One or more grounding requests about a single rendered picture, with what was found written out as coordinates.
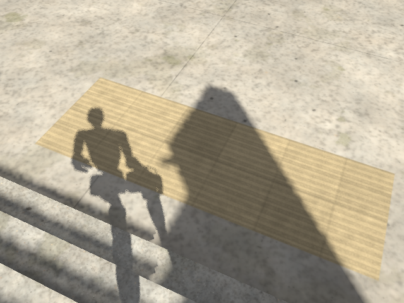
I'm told stairs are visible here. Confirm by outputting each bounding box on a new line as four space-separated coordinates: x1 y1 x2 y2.
0 176 288 303

